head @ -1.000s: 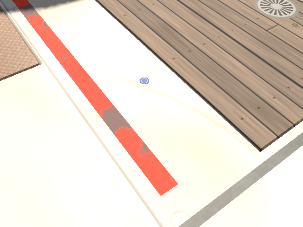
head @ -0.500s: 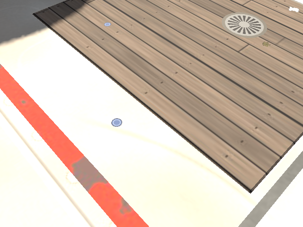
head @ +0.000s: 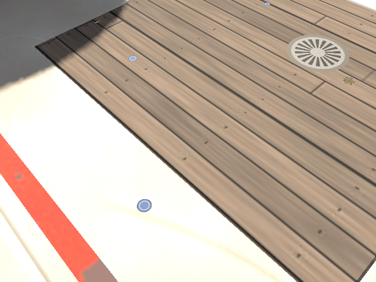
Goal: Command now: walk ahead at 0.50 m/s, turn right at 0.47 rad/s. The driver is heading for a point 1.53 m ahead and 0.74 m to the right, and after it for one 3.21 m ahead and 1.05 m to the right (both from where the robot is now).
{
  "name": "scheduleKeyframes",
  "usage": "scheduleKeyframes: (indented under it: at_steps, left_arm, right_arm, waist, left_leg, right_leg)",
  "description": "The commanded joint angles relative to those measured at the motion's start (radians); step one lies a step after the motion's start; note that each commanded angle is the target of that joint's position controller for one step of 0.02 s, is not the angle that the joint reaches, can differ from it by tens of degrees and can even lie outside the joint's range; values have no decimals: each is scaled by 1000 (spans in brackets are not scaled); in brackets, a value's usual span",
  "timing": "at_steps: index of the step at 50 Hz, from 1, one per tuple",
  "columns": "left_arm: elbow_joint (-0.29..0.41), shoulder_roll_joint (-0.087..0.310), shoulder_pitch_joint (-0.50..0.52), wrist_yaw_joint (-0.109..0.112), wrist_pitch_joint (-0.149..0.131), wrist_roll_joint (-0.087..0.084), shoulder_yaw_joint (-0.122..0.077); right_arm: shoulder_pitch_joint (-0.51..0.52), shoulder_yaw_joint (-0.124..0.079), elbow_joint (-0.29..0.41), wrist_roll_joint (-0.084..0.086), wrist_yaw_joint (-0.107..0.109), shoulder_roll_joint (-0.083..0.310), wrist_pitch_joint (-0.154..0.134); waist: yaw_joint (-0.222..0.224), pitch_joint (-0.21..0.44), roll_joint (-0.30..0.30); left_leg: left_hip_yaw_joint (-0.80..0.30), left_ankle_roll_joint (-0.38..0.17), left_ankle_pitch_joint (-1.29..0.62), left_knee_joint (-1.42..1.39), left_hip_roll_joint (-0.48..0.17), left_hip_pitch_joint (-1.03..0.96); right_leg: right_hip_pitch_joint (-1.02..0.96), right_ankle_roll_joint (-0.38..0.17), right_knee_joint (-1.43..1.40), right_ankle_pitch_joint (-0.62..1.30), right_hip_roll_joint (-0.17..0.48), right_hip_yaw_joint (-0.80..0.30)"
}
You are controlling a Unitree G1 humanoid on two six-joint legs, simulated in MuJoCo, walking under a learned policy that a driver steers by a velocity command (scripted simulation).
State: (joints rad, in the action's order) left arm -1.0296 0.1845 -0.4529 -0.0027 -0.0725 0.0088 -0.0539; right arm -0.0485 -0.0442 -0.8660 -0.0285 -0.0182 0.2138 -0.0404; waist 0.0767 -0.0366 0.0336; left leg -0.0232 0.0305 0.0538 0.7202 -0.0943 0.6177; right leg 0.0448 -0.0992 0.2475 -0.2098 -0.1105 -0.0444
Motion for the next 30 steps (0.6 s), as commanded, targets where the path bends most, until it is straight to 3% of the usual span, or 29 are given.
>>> scheduleKeyframes:
  at_steps: [1, 4, 6, 7, 8, 9, 10, 11, 12, 14, 17, 19, 25, 30]
  left_arm:
    - [49, 156, -50, 7, -7, 5, -31]
    - [67, 179, -34, 17, -2, 13, -42]
    - [89, 205, 22, 19, -1, 13, -52]
    - [97, 207, 41, 13, -5, 8, -54]
    - [119, 169, 49, 5, -12, -3, -46]
    - [162, 80, 3, 5, -14, -34, -28]
    - [168, 124, -60, 8, -3, -21, -36]
    - [143, 156, -29, 10, 12, 0, -41]
    - [149, 142, 40, -3, 16, 10, -39]
    - [167, 120, 86, -21, 33, 26, -39]
    - [195, 108, 130, -39, 60, 28, -35]
    - [223, 107, 194, -49, 67, 29, -31]
    - [305, 87, 401, -73, 64, 24, -6]
    - [357, 102, 506, -80, 62, 33, -1]
  right_arm:
    - [126, -4, 103, 7, 0, 61, -14]
    - [136, -6, 133, 14, 0, 83, -28]
    - [28, -15, 114, 16, 7, 109, -41]
    - [-97, -27, 77, 12, 16, 131, -53]
    - [-245, -46, 54, -10, 30, 195, -68]
    - [-340, -65, 63, -35, 42, 287, -65]
    - [-296, -70, 60, -23, 38, 289, -45]
    - [-210, -46, 86, -15, 33, 178, -37]
    - [-159, -29, 91, -5, 29, 113, -39]
    - [-159, -19, 73, -4, 33, 86, -49]
    - [-219, -23, 42, 11, 27, 98, -75]
    - [-248, -27, 31, 14, 25, 108, -82]
    - [-302, -30, 4, 9, 25, 124, -77]
    - [-375, -41, -28, 8, 37, 166, -55]
  waist:
    - [4, -32, -103]
    - [-9, -24, -118]
    - [-67, 8, -126]
    - [-124, 68, -85]
    - [-180, 184, 6]
    - [-179, 311, 188]
    - [-119, 335, 277]
    - [-91, 191, 106]
    - [-92, 87, 13]
    - [-70, 29, 59]
    - [-59, 38, 64]
    - [-62, 30, 52]
    - [-95, -28, 51]
    - [-122, -54, 51]
  left_leg:
    - [24, 7, -24, -64, 42, 21]
    - [6, -11, 31, -145, 59, -52]
    - [16, -34, 97, -219, 90, -247]
    - [26, -55, 84, -284, 104, -422]
    - [-99, -98, 166, -313, -29, -645]
    - [-446, -157, 297, -373, -297, -900]
    - [-711, -230, 359, -461, -369, -872]
    - [-589, -219, 448, -466, -328, -740]
    - [-427, -200, 384, -489, -267, -611]
    - [-229, -163, 175, -528, -194, -505]
    - [-97, -168, -53, -542, -177, -511]
    - [-34, -178, -108, -556, -180, -533]
    - [140, -164, -162, -576, -150, -543]
    - [216, -147, -310, -514, -190, -667]
  right_leg:
    - [-1, -138, -36, 300, 261, -222]
    - [-31, -114, 34, 372, 275, -258]
    - [24, -78, 120, 438, 264, -266]
    - [65, -56, 258, 476, 216, -239]
    - [176, -31, 498, 355, 140, -179]
    - [443, 4, 787, -121, 13, -54]
    - [581, -3, 936, -340, 14, -35]
    - [613, -10, 1000, -254, 92, -52]
    - [599, -1, 972, -172, 125, -45]
    - [558, 19, 911, -113, 168, -30]
    - [583, 36, 913, -50, 175, -10]
    - [642, 46, 891, 7, 187, -4]
    - [626, 53, 584, 196, 187, 69]
    - [561, -2, 408, 91, 155, 155]
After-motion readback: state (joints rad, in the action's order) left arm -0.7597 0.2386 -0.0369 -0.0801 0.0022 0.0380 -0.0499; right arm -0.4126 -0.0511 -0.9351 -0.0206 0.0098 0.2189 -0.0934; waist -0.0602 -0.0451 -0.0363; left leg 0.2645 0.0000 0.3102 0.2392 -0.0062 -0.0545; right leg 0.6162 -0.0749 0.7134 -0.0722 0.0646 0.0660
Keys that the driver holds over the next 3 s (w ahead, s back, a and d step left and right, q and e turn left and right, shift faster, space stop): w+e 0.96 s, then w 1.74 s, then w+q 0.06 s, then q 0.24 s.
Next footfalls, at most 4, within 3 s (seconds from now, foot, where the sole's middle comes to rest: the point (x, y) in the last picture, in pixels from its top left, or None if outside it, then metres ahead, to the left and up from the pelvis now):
0.16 left None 0.26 0.13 -0.78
0.70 right None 0.45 -0.15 -0.78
1.26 left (268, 202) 0.81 -0.21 -0.78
1.78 right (348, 189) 0.89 -0.53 -0.78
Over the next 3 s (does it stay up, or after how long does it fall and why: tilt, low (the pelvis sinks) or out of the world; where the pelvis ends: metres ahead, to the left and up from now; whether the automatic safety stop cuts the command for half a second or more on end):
stays up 1.30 -0.78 -0.01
